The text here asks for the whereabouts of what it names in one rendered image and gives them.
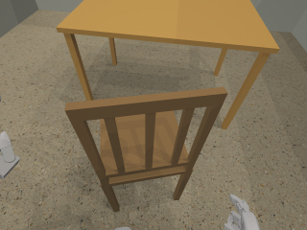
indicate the robot right hand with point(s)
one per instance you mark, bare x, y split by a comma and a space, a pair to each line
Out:
247, 220

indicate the robot left hand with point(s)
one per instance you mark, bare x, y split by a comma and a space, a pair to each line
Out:
8, 160

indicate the chair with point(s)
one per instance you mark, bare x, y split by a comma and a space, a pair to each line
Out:
140, 138

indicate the table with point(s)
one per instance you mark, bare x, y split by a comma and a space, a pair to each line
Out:
224, 24

